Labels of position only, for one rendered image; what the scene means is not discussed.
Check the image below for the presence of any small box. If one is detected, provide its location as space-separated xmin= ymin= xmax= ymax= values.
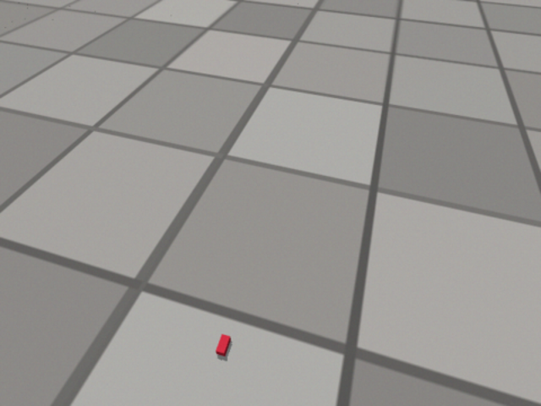
xmin=216 ymin=334 xmax=231 ymax=356

